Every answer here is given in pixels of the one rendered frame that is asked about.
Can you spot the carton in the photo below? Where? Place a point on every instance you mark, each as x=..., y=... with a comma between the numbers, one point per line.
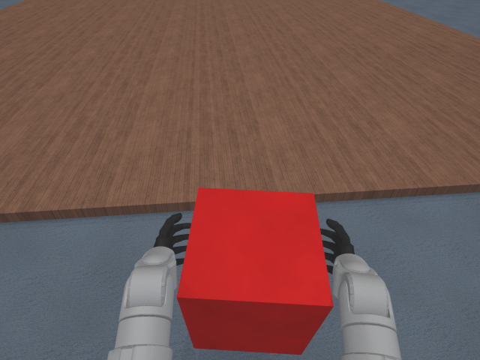
x=254, y=277

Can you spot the robot right hand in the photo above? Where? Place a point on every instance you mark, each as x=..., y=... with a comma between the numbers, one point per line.
x=341, y=243

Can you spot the robot right forearm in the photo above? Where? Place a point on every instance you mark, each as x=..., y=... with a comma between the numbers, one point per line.
x=366, y=316

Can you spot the robot left forearm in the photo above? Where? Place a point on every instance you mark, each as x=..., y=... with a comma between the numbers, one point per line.
x=147, y=308

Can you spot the robot left hand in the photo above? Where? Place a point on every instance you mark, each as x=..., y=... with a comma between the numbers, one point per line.
x=166, y=238

